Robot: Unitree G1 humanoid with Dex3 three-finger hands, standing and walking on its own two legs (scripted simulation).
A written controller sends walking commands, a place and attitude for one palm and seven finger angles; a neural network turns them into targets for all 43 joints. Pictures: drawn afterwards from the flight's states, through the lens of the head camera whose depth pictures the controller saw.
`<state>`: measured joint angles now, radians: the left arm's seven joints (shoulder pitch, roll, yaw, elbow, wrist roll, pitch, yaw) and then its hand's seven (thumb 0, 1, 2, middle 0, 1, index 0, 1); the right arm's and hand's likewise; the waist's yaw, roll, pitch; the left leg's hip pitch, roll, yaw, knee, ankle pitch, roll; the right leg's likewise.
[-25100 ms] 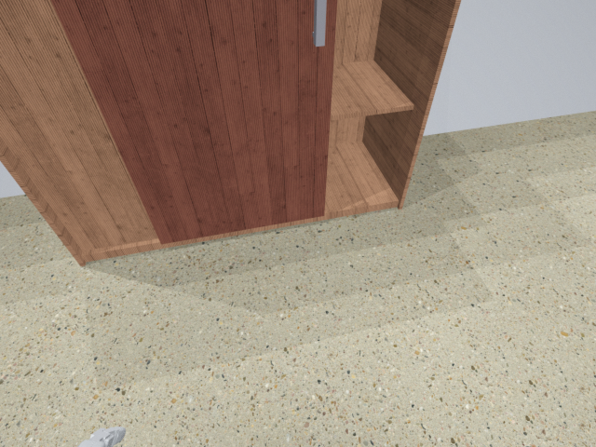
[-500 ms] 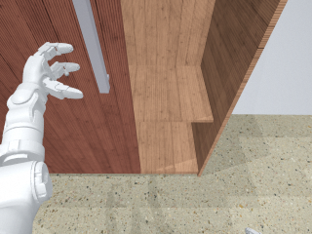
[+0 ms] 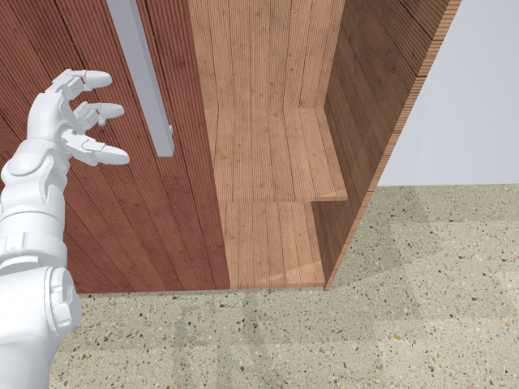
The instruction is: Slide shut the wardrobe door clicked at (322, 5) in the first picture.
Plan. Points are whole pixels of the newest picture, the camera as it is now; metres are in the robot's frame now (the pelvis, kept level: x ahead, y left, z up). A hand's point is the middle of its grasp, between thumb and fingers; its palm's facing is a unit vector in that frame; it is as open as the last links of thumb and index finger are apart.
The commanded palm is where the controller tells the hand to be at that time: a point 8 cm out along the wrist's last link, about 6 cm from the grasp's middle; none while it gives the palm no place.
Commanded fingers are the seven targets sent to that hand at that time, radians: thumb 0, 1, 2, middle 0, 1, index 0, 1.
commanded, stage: feel for the door with the fingertips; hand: left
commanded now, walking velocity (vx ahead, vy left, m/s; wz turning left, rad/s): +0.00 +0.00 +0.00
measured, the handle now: (149, 76) +0.54 +0.16 +0.21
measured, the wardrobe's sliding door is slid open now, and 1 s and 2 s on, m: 0.38 0.38 0.38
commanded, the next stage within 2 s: slide the fingers in behind the handle in 0.88 s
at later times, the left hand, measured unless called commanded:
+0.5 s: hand (130, 114) +0.48 +0.18 +0.18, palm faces +0.02 -1.00 +0.00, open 14.0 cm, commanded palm +0.46 +0.23 +0.18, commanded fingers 0.00 -0.50 0.30 -0.30 -1.20 -0.30 -1.20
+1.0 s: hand (132, 109) +0.50 +0.18 +0.18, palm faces +0.01 -1.00 +0.00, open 13.8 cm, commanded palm +0.48 +0.23 +0.18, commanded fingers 0.00 -0.50 0.30 -0.30 -1.20 -0.30 -1.20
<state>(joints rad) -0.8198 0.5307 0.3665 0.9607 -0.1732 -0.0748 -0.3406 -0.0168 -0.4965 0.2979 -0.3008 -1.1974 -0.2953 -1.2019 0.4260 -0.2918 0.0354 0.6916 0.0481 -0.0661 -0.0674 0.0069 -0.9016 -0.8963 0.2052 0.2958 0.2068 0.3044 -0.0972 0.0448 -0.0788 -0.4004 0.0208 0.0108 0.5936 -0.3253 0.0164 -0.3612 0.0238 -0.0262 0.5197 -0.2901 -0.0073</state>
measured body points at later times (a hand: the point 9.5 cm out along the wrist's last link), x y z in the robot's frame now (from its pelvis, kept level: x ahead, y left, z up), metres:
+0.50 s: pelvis +0.00 +0.00 +0.00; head +0.04 -0.01 +0.45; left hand +0.47 +0.24 +0.19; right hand +0.05 -0.26 -0.12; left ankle -0.02 +0.11 -0.73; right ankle -0.02 -0.12 -0.73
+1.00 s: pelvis +0.00 +0.00 +0.00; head +0.06 -0.01 +0.44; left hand +0.49 +0.24 +0.18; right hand +0.01 -0.27 -0.12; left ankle -0.02 +0.11 -0.73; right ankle -0.02 -0.12 -0.73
